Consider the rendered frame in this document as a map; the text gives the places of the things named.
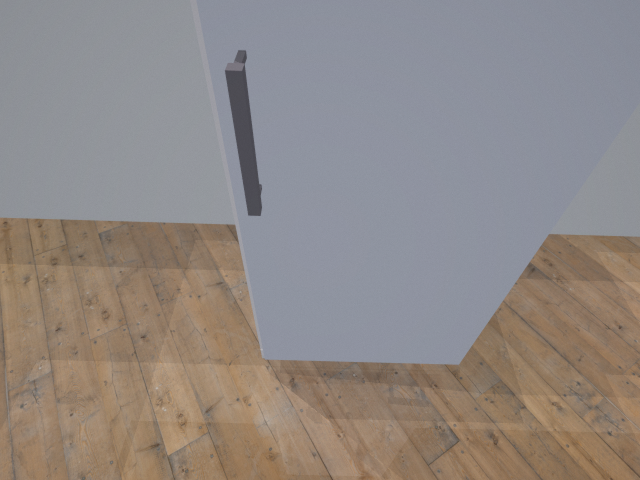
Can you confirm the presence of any fridge door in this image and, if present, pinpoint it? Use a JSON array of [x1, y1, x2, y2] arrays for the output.
[[196, 0, 640, 365]]

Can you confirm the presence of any handle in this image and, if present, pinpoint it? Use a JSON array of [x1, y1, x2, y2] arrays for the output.
[[225, 50, 262, 216]]

